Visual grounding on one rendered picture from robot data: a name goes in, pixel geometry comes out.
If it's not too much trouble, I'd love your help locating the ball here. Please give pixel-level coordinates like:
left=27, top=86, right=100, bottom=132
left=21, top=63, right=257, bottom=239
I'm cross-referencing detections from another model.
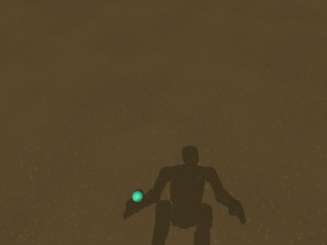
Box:
left=132, top=191, right=143, bottom=202

